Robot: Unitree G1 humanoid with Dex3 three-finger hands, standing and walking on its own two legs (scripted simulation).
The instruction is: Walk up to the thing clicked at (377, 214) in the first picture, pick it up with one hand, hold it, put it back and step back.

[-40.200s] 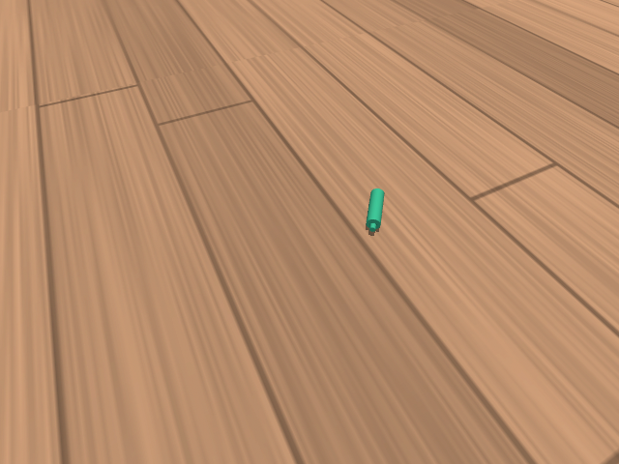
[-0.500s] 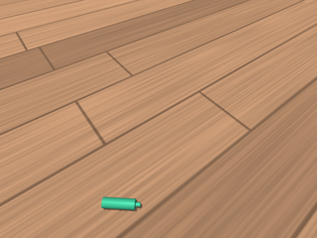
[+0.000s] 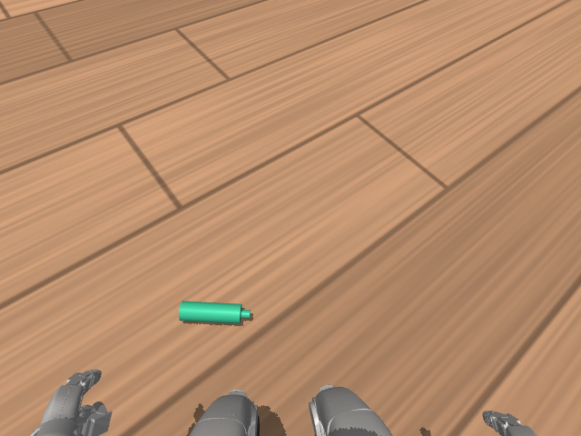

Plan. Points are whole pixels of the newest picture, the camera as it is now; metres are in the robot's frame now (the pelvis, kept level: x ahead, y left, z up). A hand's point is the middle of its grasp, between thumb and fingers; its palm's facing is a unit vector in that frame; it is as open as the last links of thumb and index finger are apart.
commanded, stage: step back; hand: left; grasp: from above
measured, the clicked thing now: (216, 312) +0.50 +0.19 -0.72
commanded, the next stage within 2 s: none
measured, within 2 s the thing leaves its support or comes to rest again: neither
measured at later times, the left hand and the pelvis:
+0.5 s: hand out of the picture -0.07 +0.24 -0.11, palm faces -0.04 -0.91 -0.42, open 7.4 cm; pelvis -0.12 -0.03 +0.02, yaw -4 degrees
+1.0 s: hand out of the picture -0.15 +0.24 -0.13, palm faces -0.02 -0.92 -0.38, open 7.4 cm; pelvis -0.26 -0.02 +0.01, yaw -3 degrees
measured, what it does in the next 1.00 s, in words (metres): walks backwards: right foot, then left foot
